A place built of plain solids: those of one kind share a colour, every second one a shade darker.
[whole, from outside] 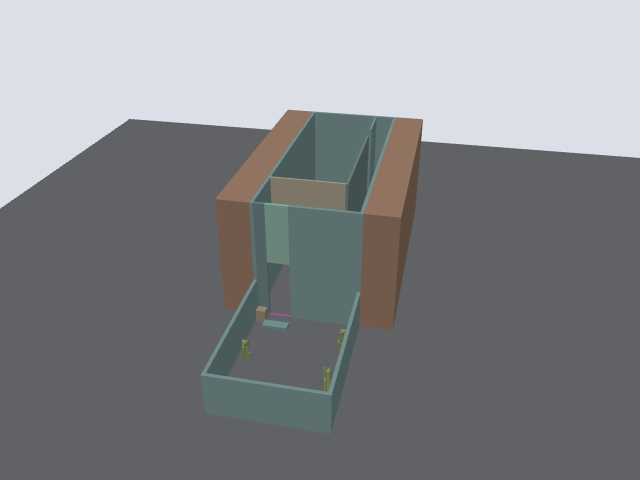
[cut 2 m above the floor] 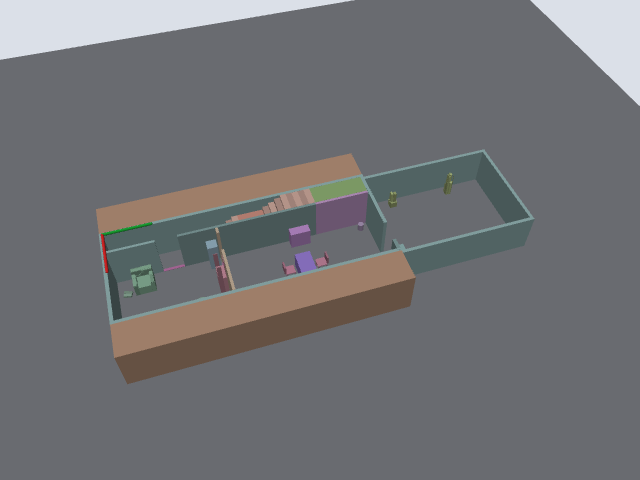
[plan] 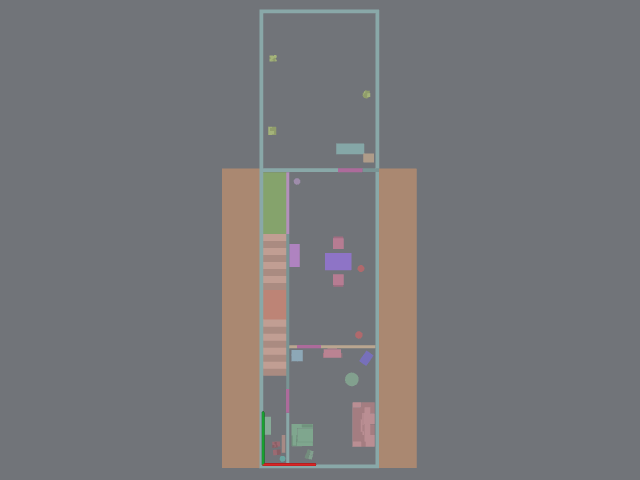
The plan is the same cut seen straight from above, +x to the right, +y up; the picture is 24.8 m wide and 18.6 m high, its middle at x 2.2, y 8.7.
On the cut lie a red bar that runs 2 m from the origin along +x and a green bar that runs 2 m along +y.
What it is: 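A terraced town house, two up and two down, 4.3 m between the party walls, 11.3 m deep; a hall 0.89 m wide; a stair of 17 risers of 169 mm on goings of 271 mm, 0.89 m wide, straight between the party wall and the hall's partition, arriving straight on the upper floor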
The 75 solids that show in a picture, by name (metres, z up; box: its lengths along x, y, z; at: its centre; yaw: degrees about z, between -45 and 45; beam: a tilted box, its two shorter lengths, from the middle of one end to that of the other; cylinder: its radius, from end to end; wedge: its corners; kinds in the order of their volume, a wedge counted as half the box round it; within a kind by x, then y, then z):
{
 "neighbour_1": {"box": [1.46, 11.61, 5.53], "at": [-0.87, 5.67, 2.71]},
 "neighbour_2": {"box": [1.46, 11.61, 5.53], "at": [5.22, 5.67, 2.71]},
 "wall_1": {"box": [0.15, 11.63, 5.53], "at": [-0.07, 5.67, 2.71]},
 "wall_2": {"box": [0.15, 6.3, 1.85], "at": [-0.07, 14.48, 0.88]},
 "wall_3": {"box": [0.12, 2.0, 5.53], "at": [0.95, 1.0, 2.71]},
 "wall_4": {"box": [0.12, 6.01, 5.53], "at": [0.95, 5.93, 2.71]},
 "wall_5": {"box": [3.05, 0.15, 5.53], "at": [1.37, 11.41, 2.71]},
 "wall_6": {"box": [4.65, 0.15, 5.53], "at": [2.17, -0.07, 2.71]},
 "wall_7": {"box": [4.65, 0.15, 1.85], "at": [2.17, 17.56, 0.88]},
 "wall_8": {"box": [0.64, 0.15, 5.53], "at": [4.17, 11.41, 2.71]},
 "wall_9": {"box": [0.15, 11.63, 5.53], "at": [4.42, 5.67, 2.71]},
 "wall_10": {"box": [0.15, 6.3, 1.85], "at": [4.42, 14.48, 0.88]},
 "under_landing_1": {"box": [0.89, 2.4, 2.92], "at": [0.44, 10.13, 1.41]},
 "tread_1": {"box": [0.89, 0.28, 0.22], "at": [0.44, 3.58, 0.06]},
 "tread_2": {"box": [0.89, 0.28, 0.39], "at": [0.44, 3.85, 0.14]},
 "tread_3": {"box": [0.89, 0.28, 0.56], "at": [0.44, 4.12, 0.23]},
 "tread_4": {"box": [0.89, 0.28, 0.73], "at": [0.44, 4.39, 0.31]},
 "tread_5": {"box": [0.89, 0.28, 0.9], "at": [0.44, 4.66, 0.4]},
 "tread_6": {"box": [0.89, 0.28, 1.07], "at": [0.44, 4.94, 0.48]},
 "tread_7": {"box": [0.89, 0.28, 1.23], "at": [0.44, 5.21, 0.57]},
 "tread_8": {"box": [0.89, 0.28, 1.4], "at": [0.44, 5.48, 0.65]},
 "tread_9": {"box": [0.89, 0.28, 1.57], "at": [0.44, 6.9, 0.74]},
 "tread_10": {"box": [0.89, 0.28, 1.74], "at": [0.44, 7.17, 0.82]},
 "tread_11": {"box": [0.89, 0.28, 1.91], "at": [0.44, 7.44, 0.91]},
 "tread_12": {"box": [0.89, 0.28, 2.08], "at": [0.44, 7.71, 0.99]},
 "tread_13": {"box": [0.89, 0.28, 2.25], "at": [0.44, 7.98, 1.07]},
 "tread_14": {"box": [0.89, 0.28, 2.42], "at": [0.44, 8.25, 1.16]},
 "tread_15": {"box": [0.89, 0.28, 2.59], "at": [0.44, 8.52, 1.24]},
 "tread_16": {"box": [0.89, 0.28, 2.76], "at": [0.44, 8.79, 1.33]},
 "slotfit_sofa_1": {"box": [0.34, 0.2, 0.74], "at": [3.63, 0.79, 0.32]},
 "slotfit_sofa_2": {"box": [0.34, 0.2, 0.74], "at": [3.63, 2.32, 0.32]},
 "slotfit_sofa_3": {"box": [0.52, 1.32, 0.48], "at": [3.72, 1.55, 0.19]},
 "slotfit_sofa_4": {"box": [0.53, 1.3, 0.53], "at": [3.74, 1.54, 0.22]},
 "slotfit_sofa_5": {"box": [0.33, 0.45, 0.74], "at": [3.96, 0.92, 0.32]},
 "slotfit_sofa_6": {"box": [0.33, 0.42, 0.74], "at": [3.96, 2.2, 0.32]},
 "slotfit_sofa_7": {"box": [0.23, 1.32, 0.95], "at": [4.04, 1.55, 0.42]},
 "slotfit_sofa_8": {"box": [0.42, 0.42, 0.85], "at": [4.11, 1.35, 0.37]},
 "slotfit_sofa_9": {"box": [0.42, 0.42, 0.85], "at": [4.11, 1.78, 0.37]},
 "slotfit_sofa_10": {"box": [0.3, 0.42, 0.85], "at": [4.18, 2.2, 0.37]},
 "slotfit_sofa_11": {"box": [0.23, 0.45, 0.85], "at": [4.21, 0.92, 0.37]},
 "half_landing_1": {"box": [0.89, 1.15, 1.4], "at": [0.44, 6.19, 0.65]},
 "bedroom_front_wall_1": {"box": [3.4, 0.12, 2.7], "at": [2.65, 8.87, 4.13]},
 "kitchen_wall_1": {"box": [0.3, 0.12, 2.83], "at": [1.16, 4.57, 1.36]},
 "kitchen_wall_2": {"box": [2.11, 0.12, 2.83], "at": [3.29, 4.57, 1.36]},
 "partition_low_beyond_1": {"box": [0.12, 2.4, 2.83], "at": [0.95, 10.13, 1.36]},
 "slotfit_chair_1": {"box": [0.2, 0.42, 0.85], "at": [1.2, 0.92, 0.37]},
 "slotfit_chair_2": {"box": [0.12, 0.8, 0.86], "at": [1.21, 1.14, 0.38]},
 "slotfit_chair_3": {"box": [0.23, 0.44, 0.85], "at": [1.21, 1.36, 0.37]},
 "slotfit_chair_4": {"box": [0.81, 0.16, 0.64], "at": [1.53, 1.49, 0.27]},
 "slotfit_chair_5": {"box": [0.61, 0.55, 0.5], "at": [1.63, 1.14, 0.2]},
 "slotfit_chair_6": {"box": [0.4, 0.15, 0.69], "at": [1.72, 0.79, 0.29]},
 "slotfit_chair_7": {"box": [0.41, 0.17, 0.64], "at": [1.73, 0.8, 0.27]},
 "kitchen_table_1": {"box": [1.03, 0.68, 0.78], "at": [2.91, 7.86, 0.34]},
 "back_wall_over_door_1": {"box": [0.98, 0.15, 2.74], "at": [3.37, 11.41, 4.11]},
 "slotfit_kitchen_wall_table_1": {"box": [0.4, 0.89, 0.9], "at": [1.22, 8.1, 0.4]},
 "slotfit_storage_1": {"box": [0.025, 0.18, 1.99], "at": [2.33, 4.23, 0.94]},
 "slotfit_storage_2": {"box": [0.68, 0.34, 1.19], "at": [2.68, 4.3, 0.55]},
 "slotfit_storage_3": {"box": [0.04, 0.18, 1.99], "at": [3.04, 4.23, 0.94]},
 "own_floor_lamp_1": {"box": [0.44, 0.44, 1.45], "at": [1.31, 4.22, 0.67]},
 "clutter_front_1": {"cylinder": 0.26, "from": [3.43, 3.3, -0.05], "to": [3.43, 3.3, 0.45]},
 "shoe_rack_1": {"box": [0.3, 0.7, 0.5], "at": [0.15, 1.5, 0.2]},
 "own_bin_1": {"box": [0.42, 0.35, 0.63], "at": [4.09, 11.88, 0.27]},
 "yard_step_1": {"box": [1.09, 0.41, 0.2], "at": [3.37, 12.23, 0.05]},
 "radiator_1": {"box": [0.14, 0.7, 0.6], "at": [0.78, 0.8, 0.42]},
 "own_plant_yard_1": {"box": [0.17, 0.12, 0.84], "at": [0.35, 12.98, 0.37]},
 "own_plant_yard_2": {"cylinder": 0.07, "from": [0.35, 15.78, -0.05], "to": [0.35, 15.78, 1.18]},
 "own_plant_yard_3": {"box": [0.17, 0.32, 0.34], "at": [0.42, 12.93, 0.12]},
 "box_cardboard_1": {"box": [0.34, 0.5, 0.25], "at": [4.0, 4.12, 0.08], "yaw": -35.0},
 "threshold_1": {"box": [0.13, 0.92, 0.07], "at": [0.95, 2.46, -0.01]},
 "threshold_2": {"box": [0.93, 0.13, 0.07], "at": [1.77, 4.57, -0.01]},
 "threshold_3": {"box": [0.96, 0.16, 0.08], "at": [3.37, 11.41, -0.01]},
 "own_bin_waste_kitchen_1": {"cylinder": 0.13, "from": [1.31, 10.97, -0.05], "to": [1.31, 10.97, 0.34]},
 "clutter_kitchen_1": {"cylinder": 0.14, "from": [3.71, 5.02, -0.05], "to": [3.71, 5.02, 0.26]},
 "side_chair_1": {"box": [0.42, 0.42, 0.04], "at": [2.91, 7.16, 0.43]},
 "side_chair_2": {"box": [0.42, 0.42, 0.04], "at": [2.91, 8.56, 0.43]}
}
